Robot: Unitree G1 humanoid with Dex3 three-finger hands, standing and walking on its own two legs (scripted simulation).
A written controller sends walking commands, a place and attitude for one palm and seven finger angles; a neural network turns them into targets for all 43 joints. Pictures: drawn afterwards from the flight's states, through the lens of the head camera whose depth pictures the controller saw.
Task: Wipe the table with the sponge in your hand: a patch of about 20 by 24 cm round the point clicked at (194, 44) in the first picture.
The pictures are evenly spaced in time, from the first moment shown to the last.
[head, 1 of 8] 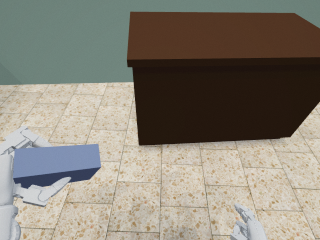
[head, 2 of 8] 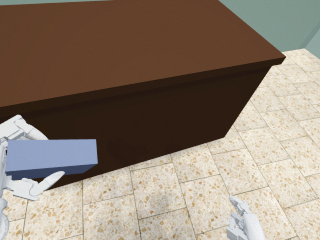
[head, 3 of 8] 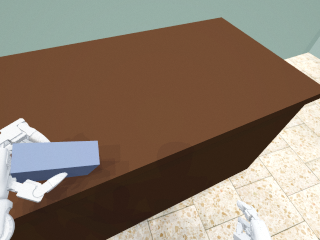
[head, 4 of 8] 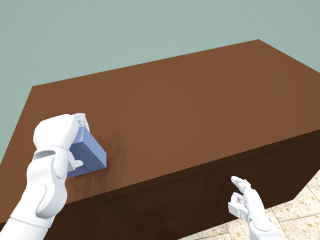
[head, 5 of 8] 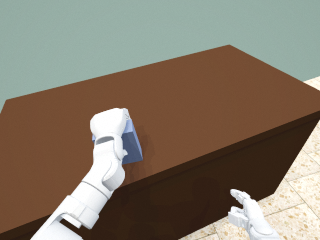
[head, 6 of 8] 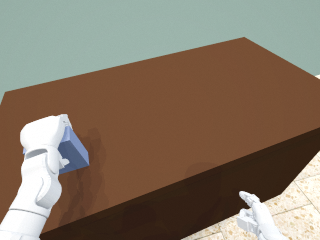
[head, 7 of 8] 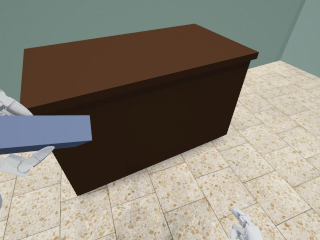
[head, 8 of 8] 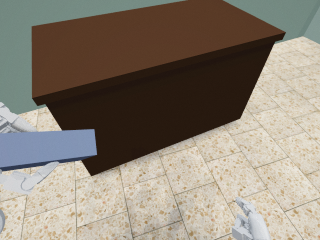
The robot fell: no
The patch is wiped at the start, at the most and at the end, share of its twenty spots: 0.00 0.95 0.95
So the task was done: yes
